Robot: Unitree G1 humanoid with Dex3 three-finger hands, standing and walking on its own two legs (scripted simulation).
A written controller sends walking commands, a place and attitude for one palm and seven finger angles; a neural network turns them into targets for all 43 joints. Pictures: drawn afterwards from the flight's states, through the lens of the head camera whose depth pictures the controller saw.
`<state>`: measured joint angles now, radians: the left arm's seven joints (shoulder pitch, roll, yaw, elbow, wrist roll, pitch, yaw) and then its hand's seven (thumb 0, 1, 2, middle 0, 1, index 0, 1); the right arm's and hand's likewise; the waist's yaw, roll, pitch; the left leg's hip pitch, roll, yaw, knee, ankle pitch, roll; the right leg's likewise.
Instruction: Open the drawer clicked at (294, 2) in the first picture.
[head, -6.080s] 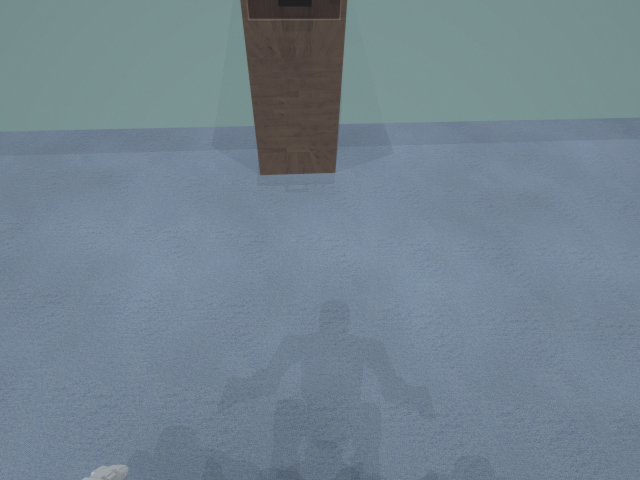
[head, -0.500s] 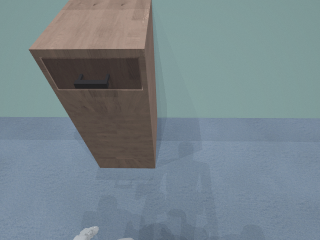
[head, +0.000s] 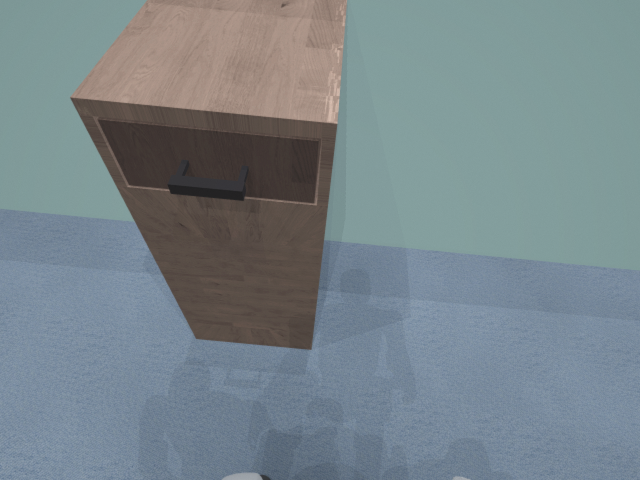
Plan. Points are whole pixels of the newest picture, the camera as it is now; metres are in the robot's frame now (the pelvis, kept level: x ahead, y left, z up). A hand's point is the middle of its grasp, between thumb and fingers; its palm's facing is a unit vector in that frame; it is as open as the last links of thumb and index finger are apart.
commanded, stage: come to a stop and stand still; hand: left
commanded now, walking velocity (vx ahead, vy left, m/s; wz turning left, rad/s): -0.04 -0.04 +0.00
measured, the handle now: (211, 178) +0.52 +0.23 +0.02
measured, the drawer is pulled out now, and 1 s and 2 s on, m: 0.00 0.00 0.00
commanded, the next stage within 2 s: look again from close up in 0.70 s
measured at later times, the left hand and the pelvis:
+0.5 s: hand out of the picture +0.04 +0.11 -0.17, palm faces +0.05 -0.98 -0.20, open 7.3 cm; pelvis -0.02 -0.07 +0.00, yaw +1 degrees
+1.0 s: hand out of the picture -0.05 +0.11 -0.18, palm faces +0.03 -0.99 -0.16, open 7.4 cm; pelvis -0.04 -0.05 +0.00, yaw +0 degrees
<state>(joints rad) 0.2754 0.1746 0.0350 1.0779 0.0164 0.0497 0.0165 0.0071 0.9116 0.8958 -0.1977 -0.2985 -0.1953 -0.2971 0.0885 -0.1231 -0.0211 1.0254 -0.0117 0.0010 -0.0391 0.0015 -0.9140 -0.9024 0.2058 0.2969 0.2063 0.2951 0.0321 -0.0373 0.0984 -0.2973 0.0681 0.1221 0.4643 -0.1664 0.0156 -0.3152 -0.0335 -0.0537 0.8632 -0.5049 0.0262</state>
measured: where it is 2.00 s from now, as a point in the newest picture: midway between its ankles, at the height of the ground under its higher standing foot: outside the picture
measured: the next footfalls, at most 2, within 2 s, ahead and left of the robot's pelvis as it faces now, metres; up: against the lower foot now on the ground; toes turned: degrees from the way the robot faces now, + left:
right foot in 0.18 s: +0.01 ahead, -0.15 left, +0.00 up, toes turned -4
left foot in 0.42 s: +0.00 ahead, +0.07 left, +0.00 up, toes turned +3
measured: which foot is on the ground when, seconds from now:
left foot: down 0.00-0.18, up 0.20-0.40, down 0.42-1.00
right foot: up 0.00-0.16, down 0.18-1.00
